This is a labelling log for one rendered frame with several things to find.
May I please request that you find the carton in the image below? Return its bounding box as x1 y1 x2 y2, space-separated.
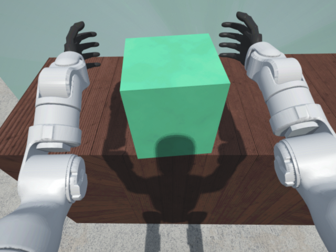
120 34 230 159

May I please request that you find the robot right upper arm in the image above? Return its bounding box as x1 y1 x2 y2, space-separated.
274 132 336 252

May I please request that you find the pedestal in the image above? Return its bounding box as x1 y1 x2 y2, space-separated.
0 54 336 225

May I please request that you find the robot left upper arm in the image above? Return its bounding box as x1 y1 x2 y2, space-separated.
0 154 88 252

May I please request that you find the right robot hand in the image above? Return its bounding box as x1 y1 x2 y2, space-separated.
219 12 262 65

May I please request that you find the left robot forearm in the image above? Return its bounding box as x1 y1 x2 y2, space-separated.
17 51 90 201

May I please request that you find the left robot hand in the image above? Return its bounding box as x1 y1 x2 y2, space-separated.
64 21 101 69

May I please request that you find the right robot forearm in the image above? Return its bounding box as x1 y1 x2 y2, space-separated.
245 41 336 138

